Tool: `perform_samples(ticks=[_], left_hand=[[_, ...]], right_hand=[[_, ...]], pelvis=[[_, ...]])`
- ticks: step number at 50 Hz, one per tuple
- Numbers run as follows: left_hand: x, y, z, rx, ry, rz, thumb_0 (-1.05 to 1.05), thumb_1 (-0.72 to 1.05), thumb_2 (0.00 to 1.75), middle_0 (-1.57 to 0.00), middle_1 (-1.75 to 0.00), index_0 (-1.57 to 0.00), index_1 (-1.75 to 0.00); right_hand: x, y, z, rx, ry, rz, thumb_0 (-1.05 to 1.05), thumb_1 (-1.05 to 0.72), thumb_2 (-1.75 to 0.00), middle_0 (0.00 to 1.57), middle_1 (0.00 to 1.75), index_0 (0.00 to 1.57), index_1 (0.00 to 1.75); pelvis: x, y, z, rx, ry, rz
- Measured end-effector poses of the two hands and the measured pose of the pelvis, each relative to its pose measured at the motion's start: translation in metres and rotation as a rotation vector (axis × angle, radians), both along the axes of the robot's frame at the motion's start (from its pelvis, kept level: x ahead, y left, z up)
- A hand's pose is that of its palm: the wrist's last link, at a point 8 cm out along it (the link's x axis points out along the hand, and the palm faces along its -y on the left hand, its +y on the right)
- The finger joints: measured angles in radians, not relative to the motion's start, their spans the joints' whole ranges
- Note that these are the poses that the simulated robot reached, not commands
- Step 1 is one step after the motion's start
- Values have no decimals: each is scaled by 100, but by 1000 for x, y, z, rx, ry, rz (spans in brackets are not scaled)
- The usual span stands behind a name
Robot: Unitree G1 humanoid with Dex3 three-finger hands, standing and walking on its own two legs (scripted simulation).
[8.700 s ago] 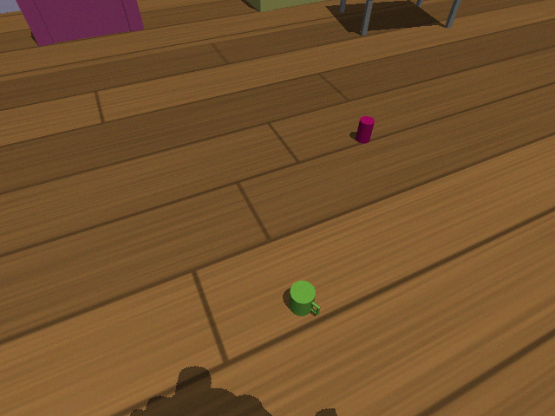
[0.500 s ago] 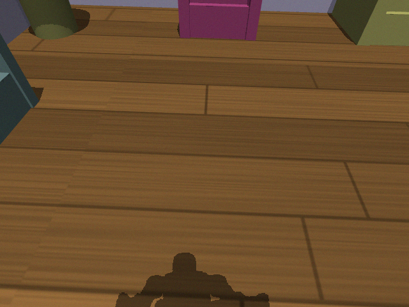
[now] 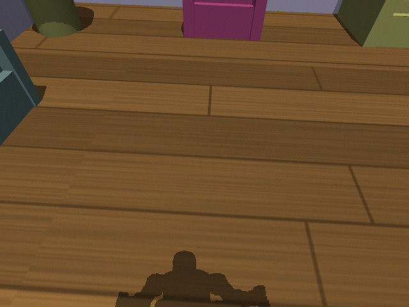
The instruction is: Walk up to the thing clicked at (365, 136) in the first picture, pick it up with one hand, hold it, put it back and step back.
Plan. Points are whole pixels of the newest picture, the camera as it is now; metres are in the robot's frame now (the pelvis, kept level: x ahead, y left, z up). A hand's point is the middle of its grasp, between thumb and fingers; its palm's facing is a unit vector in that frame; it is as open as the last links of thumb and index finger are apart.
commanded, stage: stand
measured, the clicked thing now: out of the picture +0.66 -1.38 -0.71
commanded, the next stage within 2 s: walk up in 1.84 s
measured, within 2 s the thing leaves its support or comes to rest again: neither
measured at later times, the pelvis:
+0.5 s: pelvis +0.00 +0.00 +0.00, yaw +0 degrees
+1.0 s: pelvis +0.00 +0.01 +0.00, yaw +0 degrees
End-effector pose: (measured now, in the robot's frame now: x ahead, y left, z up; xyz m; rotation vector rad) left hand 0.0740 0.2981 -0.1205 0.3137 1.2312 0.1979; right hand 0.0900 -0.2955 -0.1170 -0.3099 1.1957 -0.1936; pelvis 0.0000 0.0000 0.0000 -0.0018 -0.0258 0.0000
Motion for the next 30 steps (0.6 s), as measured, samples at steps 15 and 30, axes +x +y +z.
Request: perform_samples(ticks=[15,30], left_hand=[[-5,4,0,4,10,5,0,91,90,-21,-30,-20,-30],[-11,5,-2,2,25,3,0,91,90,-21,-30,-20,-30]], right_hand=[[-2,2,0,-2,7,-4,1,-90,-90,20,30,21,30],[-13,2,-1,-4,34,-12,1,-90,-90,20,30,20,30]], pelvis=[[1,2,0,0,-6,2],[1,4,0,0,-7,3]])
